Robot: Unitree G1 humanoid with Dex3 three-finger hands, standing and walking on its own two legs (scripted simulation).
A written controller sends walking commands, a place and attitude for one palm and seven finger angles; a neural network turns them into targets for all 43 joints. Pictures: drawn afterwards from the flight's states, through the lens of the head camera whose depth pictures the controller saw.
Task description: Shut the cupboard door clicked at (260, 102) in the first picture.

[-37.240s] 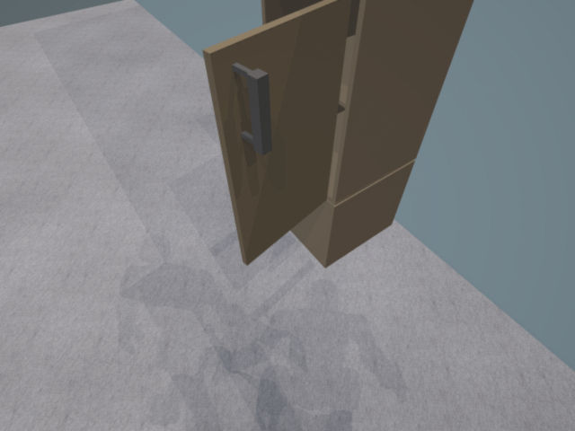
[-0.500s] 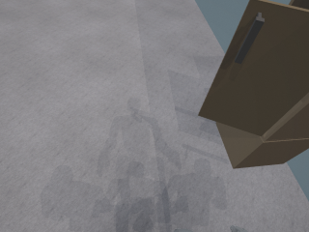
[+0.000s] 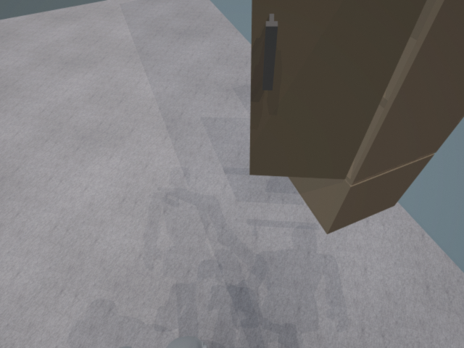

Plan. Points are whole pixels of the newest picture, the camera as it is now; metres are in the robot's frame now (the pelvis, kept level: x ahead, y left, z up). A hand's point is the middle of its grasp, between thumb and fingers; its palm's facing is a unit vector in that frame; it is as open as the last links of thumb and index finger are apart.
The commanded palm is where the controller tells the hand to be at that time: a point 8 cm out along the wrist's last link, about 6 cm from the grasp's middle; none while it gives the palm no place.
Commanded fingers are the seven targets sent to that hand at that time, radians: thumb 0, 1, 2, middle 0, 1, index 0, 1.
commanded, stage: take the last steps up to it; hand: left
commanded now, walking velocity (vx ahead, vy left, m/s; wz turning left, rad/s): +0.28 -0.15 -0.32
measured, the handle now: (269, 53) +0.69 -0.07 +0.14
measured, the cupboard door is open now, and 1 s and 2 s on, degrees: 63 63 63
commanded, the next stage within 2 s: come to a stop and stand still in 0.72 s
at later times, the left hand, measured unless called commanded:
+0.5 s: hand (162, 323) +0.19 +0.16 -0.16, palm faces -0.18 -0.97 -0.18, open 7.4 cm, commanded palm none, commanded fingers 0.00 0.90 0.90 -0.20 -0.30 -0.20 -0.30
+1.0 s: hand (225, 285) +0.28 +0.04 -0.20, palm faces -0.10 -0.98 -0.14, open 7.3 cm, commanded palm none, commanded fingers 0.00 0.90 0.90 -0.20 -0.30 -0.20 -0.30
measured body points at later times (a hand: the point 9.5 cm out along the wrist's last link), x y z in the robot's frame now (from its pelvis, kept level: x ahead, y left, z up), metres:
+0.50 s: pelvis +0.09 -0.02 +0.00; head +0.12 -0.02 +0.45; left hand +0.20 +0.21 -0.15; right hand +0.00 -0.26 -0.14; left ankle +0.04 +0.13 -0.74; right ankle +0.13 -0.19 -0.69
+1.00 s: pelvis +0.24 -0.13 -0.01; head +0.26 -0.10 +0.44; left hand +0.29 +0.09 -0.18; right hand +0.31 -0.37 -0.14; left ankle +0.28 -0.05 -0.74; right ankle +0.16 -0.21 -0.74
